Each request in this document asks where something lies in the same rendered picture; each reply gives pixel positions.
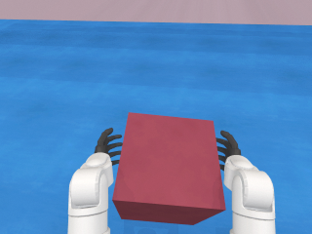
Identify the right robot forearm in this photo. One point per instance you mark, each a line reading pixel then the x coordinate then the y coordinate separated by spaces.
pixel 252 197

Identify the robot left hand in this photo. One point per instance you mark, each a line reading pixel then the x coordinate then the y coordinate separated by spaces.
pixel 104 147

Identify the robot right hand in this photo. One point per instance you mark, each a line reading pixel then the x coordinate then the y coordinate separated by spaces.
pixel 231 147

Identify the left robot forearm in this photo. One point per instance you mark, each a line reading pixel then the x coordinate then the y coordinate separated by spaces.
pixel 88 196

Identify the carton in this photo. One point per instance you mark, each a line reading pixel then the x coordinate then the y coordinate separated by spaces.
pixel 168 170

